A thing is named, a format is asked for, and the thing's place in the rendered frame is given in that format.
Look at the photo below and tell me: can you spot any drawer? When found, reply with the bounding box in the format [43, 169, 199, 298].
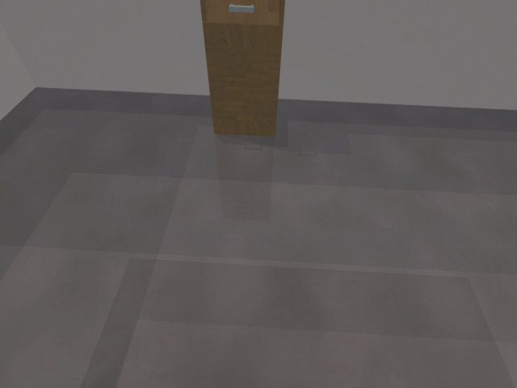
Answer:
[205, 0, 280, 25]

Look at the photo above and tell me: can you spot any cabinet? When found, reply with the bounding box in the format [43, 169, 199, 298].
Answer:
[200, 0, 285, 137]

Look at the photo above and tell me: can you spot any handle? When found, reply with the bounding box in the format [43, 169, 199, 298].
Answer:
[229, 3, 254, 13]

